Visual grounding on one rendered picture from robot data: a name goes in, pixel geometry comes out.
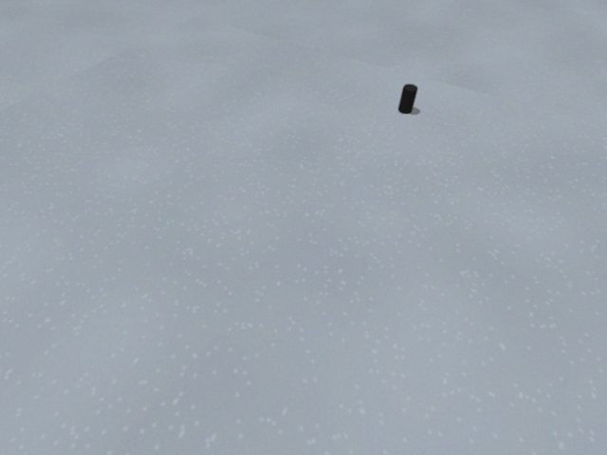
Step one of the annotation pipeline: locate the can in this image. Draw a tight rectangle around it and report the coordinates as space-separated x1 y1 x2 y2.
398 84 417 114

